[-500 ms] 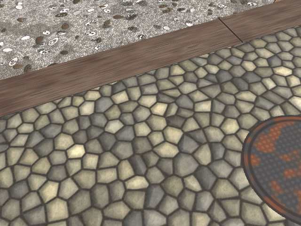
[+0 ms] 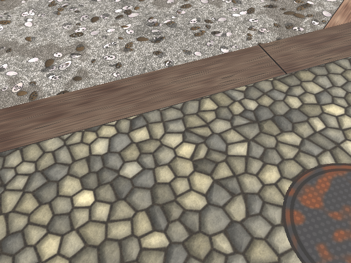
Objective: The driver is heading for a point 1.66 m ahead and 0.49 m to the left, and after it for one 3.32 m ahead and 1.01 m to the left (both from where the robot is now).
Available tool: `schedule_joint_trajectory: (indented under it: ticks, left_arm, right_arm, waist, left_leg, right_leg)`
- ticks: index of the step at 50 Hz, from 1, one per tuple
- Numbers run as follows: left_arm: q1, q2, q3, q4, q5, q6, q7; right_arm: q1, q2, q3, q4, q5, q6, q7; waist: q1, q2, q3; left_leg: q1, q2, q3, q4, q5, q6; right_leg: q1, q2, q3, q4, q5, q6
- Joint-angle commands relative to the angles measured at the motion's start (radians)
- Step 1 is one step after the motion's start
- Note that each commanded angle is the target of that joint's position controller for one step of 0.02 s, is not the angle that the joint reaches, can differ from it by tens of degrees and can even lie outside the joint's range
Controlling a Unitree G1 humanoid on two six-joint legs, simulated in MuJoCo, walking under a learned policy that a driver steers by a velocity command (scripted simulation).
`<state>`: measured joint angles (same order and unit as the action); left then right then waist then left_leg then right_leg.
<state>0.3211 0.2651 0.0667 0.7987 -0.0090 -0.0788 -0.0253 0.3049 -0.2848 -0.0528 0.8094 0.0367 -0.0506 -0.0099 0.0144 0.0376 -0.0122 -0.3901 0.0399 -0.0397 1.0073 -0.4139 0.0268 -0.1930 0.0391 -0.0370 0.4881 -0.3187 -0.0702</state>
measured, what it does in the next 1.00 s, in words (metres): walks ahead: left foot, then right foot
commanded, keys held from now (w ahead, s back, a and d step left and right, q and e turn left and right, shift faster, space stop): w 0.74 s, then w+q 0.26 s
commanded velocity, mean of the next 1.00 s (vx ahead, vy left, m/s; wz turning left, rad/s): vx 0.48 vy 0.00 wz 0.06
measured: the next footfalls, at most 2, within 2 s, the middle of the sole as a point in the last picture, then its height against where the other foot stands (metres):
left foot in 0.36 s outside the picture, level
right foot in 0.90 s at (219, 227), level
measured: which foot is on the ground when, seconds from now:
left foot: up 0.00-0.34, down 0.36-0.92, up 0.94-1.00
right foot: down 0.00-0.38, up 0.40-0.88, down 0.90-1.00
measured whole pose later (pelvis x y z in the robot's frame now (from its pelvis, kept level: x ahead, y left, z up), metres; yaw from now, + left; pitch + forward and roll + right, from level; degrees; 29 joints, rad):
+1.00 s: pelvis +0.54 +0.00 -0.01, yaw +5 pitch +2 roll +0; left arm 0.10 0.25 0.04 0.73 0.00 -0.10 -0.02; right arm 0.37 -0.30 -0.05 0.88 0.04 -0.06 0.00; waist -0.04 0.03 0.04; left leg -0.32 0.00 -0.06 1.10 -0.45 0.03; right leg -0.40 -0.02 -0.06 0.53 -0.17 -0.03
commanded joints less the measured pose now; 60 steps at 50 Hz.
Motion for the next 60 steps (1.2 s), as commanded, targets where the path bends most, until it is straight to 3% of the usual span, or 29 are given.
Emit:
schedule_joint_trajectory:
  ticks: [1, 5, 9, 14, 16, 17, 18, 19, 20, 21, 22, 23, 25, 28, 31, 34, 39, 42, 43, 44, 45, 46, 47, 48, 50, 51, 53, 55, 60]
  left_arm:
    - [0.029, 0.12, 0.016, -0.044, 0.008, -0.022, 0.003]
    - [0.08, 0.105, 0.006, -0.022, 0.003, -0.007, 0.018]
    - [0.129, 0.143, 0.009, 0.003, 0.001, 0.0, 0.035]
    - [0.15, 0.163, 0.017, 0.039, -0.014, 0.007, 0.037]
    - [0.135, 0.189, 0.026, 0.041, -0.007, 0.016, 0.04]
    - [0.12, 0.192, 0.027, 0.04, -0.002, 0.025, 0.042]
    - [0.115, 0.178, 0.019, 0.031, 0.006, 0.03, 0.046]
    - [0.217, 0.068, -0.012, 0.002, 0.018, 0.021, 0.04]
    - [0.257, 0.029, -0.03, 0.026, 0.002, -0.001, 0.031]
    - [0.142, 0.14, 0.002, -0.002, -0.03, -0.018, 0.024]
    - [0.042, 0.158, 0.005, -0.035, -0.044, -0.027, 0.023]
    - [-0.001, 0.142, 0.003, -0.044, -0.032, -0.029, 0.028]
    - [0.038, 0.116, 0.007, -0.026, -0.01, -0.008, 0.033]
    - [0.033, 0.085, 0.002, -0.026, -0.002, 0.019, 0.04]
    - [-0.092, 0.086, 0.0, -0.067, 0.01, 0.014, 0.041]
    - [-0.201, 0.062, -0.012, -0.091, 0.008, -0.002, 0.029]
    - [-0.366, 0.064, -0.02, -0.15, -0.004, -0.017, 0.001]
    - [-0.351, 0.1, -0.009, -0.16, -0.005, -0.031, -0.013]
    - [-0.305, 0.117, -0.002, -0.149, -0.005, -0.035, -0.012]
    - [-0.192, 0.149, 0.017, -0.118, -0.004, -0.039, -0.007]
    - [-0.022, 0.207, 0.04, -0.08, 0.008, -0.041, 0.003]
    - [0.113, 0.309, 0.065, -0.064, 0.029, -0.034, 0.014]
    - [0.141, 0.257, 0.054, -0.05, 0.021, -0.024, 0.011]
    - [0.078, 0.177, 0.03, -0.059, 0.014, -0.021, 0.013]
    - [-0.054, 0.11, 0.009, -0.063, 0.011, -0.021, 0.014]
    - [-0.098, 0.083, 0.002, -0.062, 0.015, -0.027, 0.013]
    - [-0.136, 0.086, 0.007, -0.05, 0.021, -0.04, 0.012]
    - [-0.143, 0.106, 0.017, -0.034, 0.024, -0.049, 0.015]
    - [-0.12, 0.149, 0.03, -0.005, 0.021, -0.038, 0.032]
  right_arm:
    - [-0.137, -0.102, -0.026, -0.118, -0.013, -0.053, 0.012]
    - [-0.199, -0.043, -0.009, -0.136, -0.025, -0.044, 0.039]
    - [-0.359, -0.006, 0.013, -0.194, -0.016, -0.046, 0.054]
    - [-0.414, -0.052, 0.002, -0.228, -0.01, -0.053, 0.074]
    - [-0.333, -0.093, -0.016, -0.212, -0.016, -0.05, 0.069]
    - [-0.202, -0.126, -0.035, -0.176, -0.016, -0.046, 0.06]
    - [-0.033, -0.164, -0.053, -0.131, -0.017, -0.039, 0.045]
    - [0.105, -0.26, -0.073, -0.11, -0.048, -0.036, 0.036]
    - [0.129, -0.212, -0.059, -0.089, -0.034, -0.036, 0.044]
    - [0.052, -0.154, -0.041, -0.094, -0.025, -0.035, 0.042]
    - [-0.02, -0.126, -0.032, -0.1, -0.025, -0.033, 0.038]
    - [-0.079, -0.107, -0.025, -0.1, -0.033, -0.037, 0.04]
    - [-0.135, -0.075, -0.018, -0.101, -0.051, -0.052, 0.045]
    - [-0.123, -0.09, -0.022, -0.07, -0.04, -0.071, 0.046]
    - [-0.073, -0.119, -0.028, -0.042, -0.038, -0.068, 0.031]
    - [-0.026, -0.141, -0.03, -0.023, -0.029, -0.057, 0.021]
    - [0.09, -0.16, -0.033, 0.031, -0.015, -0.031, 0.016]
    - [0.091, -0.18, -0.041, 0.04, -0.012, -0.011, 0.006]
    - [0.078, -0.189, -0.044, 0.039, -0.012, -0.006, 0.004]
    - [0.059, -0.183, -0.039, 0.036, -0.014, -0.003, 0.004]
    - [0.056, -0.136, -0.021, 0.021, -0.027, -0.005, 0.005]
    - [0.133, -0.031, 0.01, -0.015, -0.037, -0.021, 0.008]
    - [0.17, -0.037, 0.013, -0.006, -0.01, -0.037, 0.01]
    - [0.094, -0.144, -0.017, -0.013, 0.015, -0.041, 0.01]
    - [-0.005, -0.134, -0.023, -0.038, 0.004, -0.032, 0.005]
    - [-0.003, -0.122, -0.031, -0.036, -0.004, -0.019, 0.004]
    - [0.026, -0.072, -0.026, -0.034, -0.003, 0.008, 0.008]
    - [0.007, -0.057, -0.026, -0.054, -0.007, 0.024, 0.006]
    - [-0.124, -0.036, -0.017, -0.106, -0.015, 0.016, 0.031]
  waist:
    - [0.025, -0.108, 0.116]
    - [0.033, -0.109, 0.083]
    - [0.075, -0.115, 0.116]
    - [0.045, -0.121, 0.132]
    - [-0.012, -0.152, 0.049]
    - [-0.085, -0.155, -0.038]
    - [-0.162, -0.144, -0.144]
    - [-0.138, 0.068, -0.329]
    - [-0.123, 0.225, -0.465]
    - [-0.129, 0.145, -0.284]
    - [-0.106, 0.077, -0.139]
    - [-0.064, -0.002, -0.047]
    - [0.003, 0.031, -0.016]
    - [0.024, 0.027, 0.019]
    - [-0.007, 0.005, 0.059]
    - [-0.05, -0.004, 0.07]
    - [-0.111, -0.007, 0.099]
    - [-0.074, 0.023, 0.077]
    - [-0.043, 0.039, 0.051]
    - [0.023, 0.034, -0.016]
    - [0.096, 0.011, -0.159]
    - [0.099, -0.192, -0.337]
    - [0.098, -0.333, -0.429]
    - [0.106, -0.218, -0.263]
    - [0.054, -0.13, -0.072]
    - [0.023, -0.145, -0.024]
    - [-0.014, -0.151, 0.008]
    - [-0.028, -0.122, 0.035]
    - [0.006, -0.09, 0.071]
  left_leg:
    - [-0.514, 0.086, -0.043, 0.109, 0.143, 0.028]
    - [-0.421, 0.075, 0.03, -0.069, 0.298, -0.021]
    - [-0.281, 0.02, 0.08, -0.357, 0.467, -0.04]
    - [-0.231, -0.003, 0.054, -0.485, 0.449, 0.02]
    - [-0.096, -0.05, 0.086, -0.481, 0.376, 0.058]
    - [0.074, -0.083, 0.113, -0.49, 0.367, 0.088]
    - [0.348, -0.041, 0.072, -0.465, 0.385, 0.122]
    - [0.772, 0.235, -0.324, -0.452, 0.283, 0.254]
    - [0.868, 0.362, -0.738, -0.662, 0.07, 0.338]
    - [0.732, 0.322, -0.656, -0.721, -0.044, 0.28]
    - [0.561, 0.286, -0.501, -0.744, -0.012, 0.243]
    - [0.393, 0.247, -0.391, -0.778, 0.1, 0.226]
    - [0.225, 0.183, -0.267, -0.834, 0.223, 0.212]
    - [0.14, 0.166, -0.175, -0.895, 0.299, 0.235]
    - [0.171, 0.152, -0.117, -0.916, 0.356, 0.229]
    - [0.198, 0.121, -0.047, -0.91, 0.392, 0.192]
    - [0.338, 0.17, -0.073, -0.846, 0.395, 0.186]
    - [0.413, 0.208, -0.131, -0.76, 0.463, 0.164]
    - [0.414, 0.205, -0.138, -0.711, 0.539, 0.154]
    - [0.387, 0.162, -0.109, -0.586, 0.662, 0.13]
    - [0.26, 0.103, -0.071, -0.36, 0.611, 0.096]
    - [-0.106, -0.04, 0.012, 0.021, 0.251, 0.022]
    - [-0.292, -0.09, -0.07, 0.217, -0.176, 0.002]
    - [-0.376, -0.028, -0.107, 0.294, -0.125, 0.006]
    - [-0.351, 0.052, -0.064, 0.234, 0.034, 0.003]
    - [-0.306, 0.08, -0.071, 0.186, 0.087, 0.0]
    - [-0.237, 0.095, -0.06, 0.165, 0.141, -0.012]
    - [-0.264, 0.101, -0.064, 0.125, 0.198, -0.024]
    - [-0.265, 0.088, -0.013, -0.177, 0.435, -0.025]
  right_leg:
    - [0.277, -0.313, 0.452, -0.338, -0.049, -0.161]
    - [0.226, -0.233, 0.221, -0.348, 0.349, -0.132]
    - [0.135, -0.21, 0.135, -0.38, 0.345, -0.119]
    - [0.252, -0.285, 0.126, -0.325, 0.47, -0.096]
    - [0.306, -0.285, 0.109, -0.195, 0.794, -0.072]
    - [0.292, -0.258, 0.08, -0.036, 0.952, -0.053]
    - [0.148, -0.219, 0.06, 0.183, 0.898, -0.021]
    - [-0.227, -0.095, 0.032, 0.593, 0.441, 0.033]
    - [-0.406, 0.033, 0.153, 0.825, -0.227, 0.054]
    - [-0.519, -0.034, 0.193, 0.898, -0.201, 0.041]
    - [-0.535, -0.085, 0.151, 0.869, -0.116, 0.029]
    - [-0.502, -0.13, 0.126, 0.8, -0.038, 0.029]
    - [-0.381, -0.182, 0.136, 0.715, 0.044, 0.035]
    - [-0.382, -0.198, 0.119, 0.63, 0.092, 0.063]
    - [-0.473, -0.207, 0.112, 0.456, 0.258, 0.089]
    - [-0.441, -0.174, 0.078, 0.239, 0.418, 0.09]
    - [-0.448, -0.131, 0.067, 0.065, 0.407, 0.079]
    - [-0.385, -0.104, 0.079, -0.003, 0.294, 0.054]
    - [-0.306, -0.087, 0.064, -0.017, 0.255, 0.041]
    - [-0.136, -0.064, 0.04, -0.055, 0.255, 0.015]
    - [0.152, -0.134, 0.092, -0.002, 0.284, -0.032]
    - [0.566, -0.397, 0.442, 0.011, 0.236, -0.149]
    - [0.639, -0.49, 0.744, -0.13, 0.075, -0.226]
    - [0.516, -0.449, 0.621, -0.163, -0.004, -0.175]
    - [0.248, -0.368, 0.378, -0.23, 0.079, -0.121]
    - [0.157, -0.332, 0.293, -0.27, 0.129, -0.105]
    - [0.056, -0.312, 0.187, -0.329, 0.219, -0.107]
    - [0.033, -0.311, 0.103, -0.356, 0.308, -0.116]
    - [0.072, -0.279, -0.069, -0.374, 0.375, -0.098]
